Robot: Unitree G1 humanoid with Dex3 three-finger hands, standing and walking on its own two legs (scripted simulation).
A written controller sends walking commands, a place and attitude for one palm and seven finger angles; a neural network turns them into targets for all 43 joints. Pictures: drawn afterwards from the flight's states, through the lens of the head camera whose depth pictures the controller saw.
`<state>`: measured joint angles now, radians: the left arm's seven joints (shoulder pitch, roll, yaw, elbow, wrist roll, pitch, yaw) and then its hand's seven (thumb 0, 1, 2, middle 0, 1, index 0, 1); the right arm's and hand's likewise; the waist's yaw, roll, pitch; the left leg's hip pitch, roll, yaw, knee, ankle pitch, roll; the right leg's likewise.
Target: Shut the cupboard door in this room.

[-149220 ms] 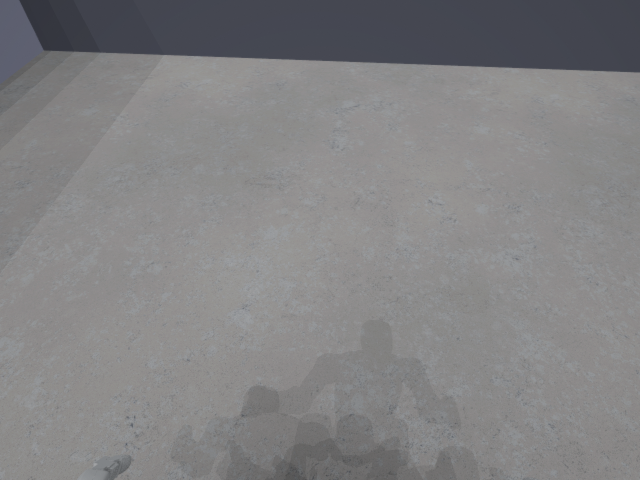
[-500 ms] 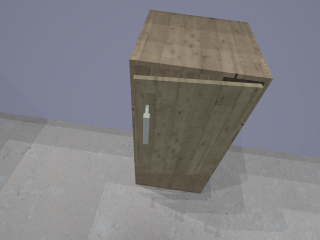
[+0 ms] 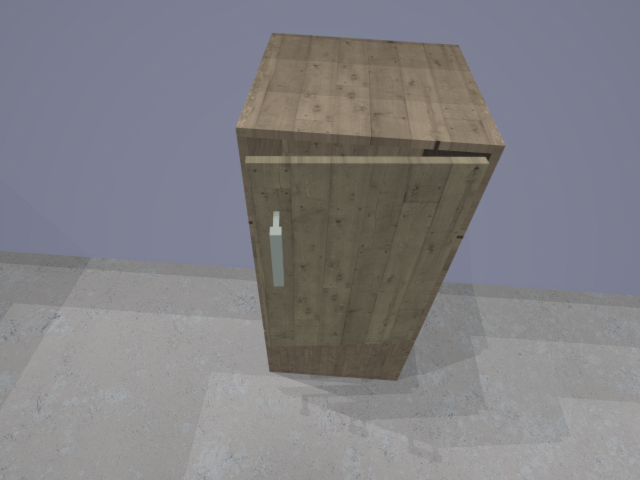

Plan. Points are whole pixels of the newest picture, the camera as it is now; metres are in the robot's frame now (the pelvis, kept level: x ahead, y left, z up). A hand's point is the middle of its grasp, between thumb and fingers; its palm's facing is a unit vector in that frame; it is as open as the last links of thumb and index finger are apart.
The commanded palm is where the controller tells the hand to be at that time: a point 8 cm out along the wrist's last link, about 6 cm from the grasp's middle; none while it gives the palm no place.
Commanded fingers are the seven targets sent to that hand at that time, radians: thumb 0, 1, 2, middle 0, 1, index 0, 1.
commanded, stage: come to a stop and stand still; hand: left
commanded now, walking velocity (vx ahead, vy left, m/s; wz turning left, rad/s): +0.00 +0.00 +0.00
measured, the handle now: (277, 250) +0.49 +0.11 -0.05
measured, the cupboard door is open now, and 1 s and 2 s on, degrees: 6 6 6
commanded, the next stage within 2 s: look again from close up in 0.10 s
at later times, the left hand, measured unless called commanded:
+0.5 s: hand out of the picture +0.02 +0.20 -0.18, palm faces +0.04 -0.97 -0.23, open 7.4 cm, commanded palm none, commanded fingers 0.00 0.90 0.90 -0.20 -0.30 -0.20 -0.30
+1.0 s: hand out of the picture +0.02 +0.17 -0.18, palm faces +0.04 -0.98 -0.17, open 7.3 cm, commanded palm none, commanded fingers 0.00 0.90 0.90 -0.20 -0.30 -0.20 -0.30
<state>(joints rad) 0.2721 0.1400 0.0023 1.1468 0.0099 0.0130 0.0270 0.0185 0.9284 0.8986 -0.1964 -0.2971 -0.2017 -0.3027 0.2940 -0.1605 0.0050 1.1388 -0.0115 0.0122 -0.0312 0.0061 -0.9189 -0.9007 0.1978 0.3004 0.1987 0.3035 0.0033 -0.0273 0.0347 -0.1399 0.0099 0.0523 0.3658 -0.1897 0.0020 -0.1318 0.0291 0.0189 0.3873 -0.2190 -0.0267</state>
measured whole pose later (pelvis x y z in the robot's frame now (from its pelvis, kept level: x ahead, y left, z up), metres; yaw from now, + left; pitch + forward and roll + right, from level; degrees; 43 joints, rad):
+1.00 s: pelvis +0.02 +0.00 -0.01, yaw +1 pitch -1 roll +1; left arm 0.29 0.14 -0.01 1.11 0.01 -0.01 0.03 0.01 0.91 0.90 -0.20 -0.30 -0.20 -0.30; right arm 0.26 -0.16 0.01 1.11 -0.01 -0.02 -0.03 0.01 -0.92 -0.90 0.20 0.30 0.20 0.30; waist 0.01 -0.01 0.03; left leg -0.17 0.00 0.05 0.46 -0.27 0.01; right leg -0.17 0.01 0.01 0.49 -0.31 -0.02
